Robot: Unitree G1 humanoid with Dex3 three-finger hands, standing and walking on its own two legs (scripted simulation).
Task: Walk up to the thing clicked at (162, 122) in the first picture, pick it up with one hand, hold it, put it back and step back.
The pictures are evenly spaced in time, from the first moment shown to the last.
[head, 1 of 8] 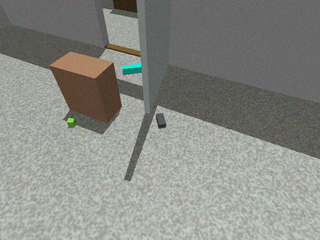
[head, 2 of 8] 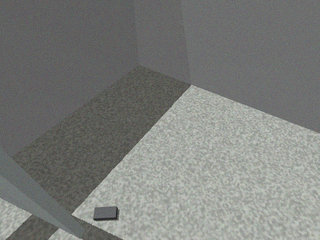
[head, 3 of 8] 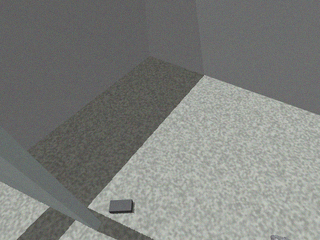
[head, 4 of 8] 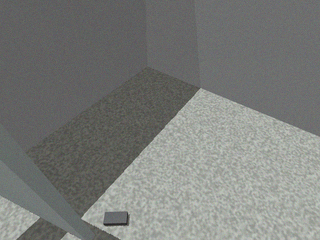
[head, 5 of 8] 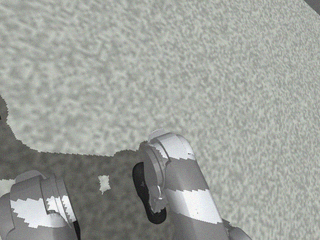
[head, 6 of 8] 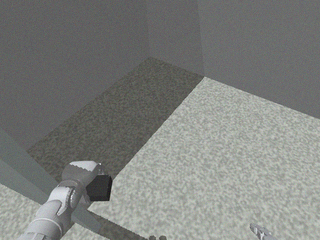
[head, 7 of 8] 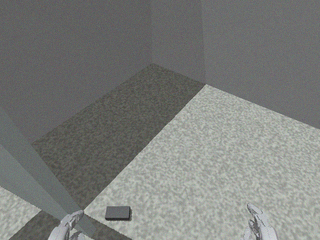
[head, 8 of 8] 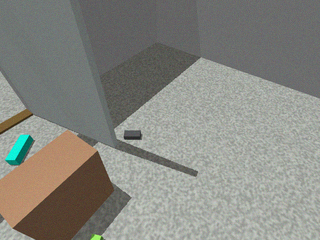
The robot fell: no
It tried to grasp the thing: yes
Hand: left
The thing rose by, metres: 0.69
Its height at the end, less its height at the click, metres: +0.00
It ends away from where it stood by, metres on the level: 0.00
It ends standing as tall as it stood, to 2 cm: yes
